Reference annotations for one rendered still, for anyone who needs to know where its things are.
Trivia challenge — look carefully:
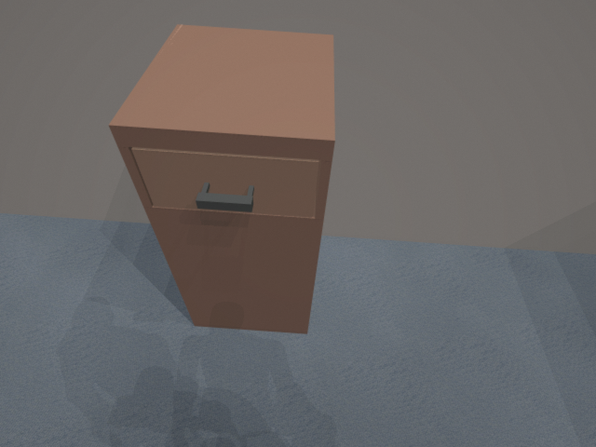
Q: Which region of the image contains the cabinet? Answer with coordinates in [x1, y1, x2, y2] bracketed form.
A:
[109, 24, 335, 334]

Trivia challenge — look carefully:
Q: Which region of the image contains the handle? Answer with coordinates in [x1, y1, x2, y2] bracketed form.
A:
[196, 183, 254, 212]

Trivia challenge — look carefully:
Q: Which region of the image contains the drawer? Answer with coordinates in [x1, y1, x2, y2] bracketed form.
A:
[131, 147, 318, 217]

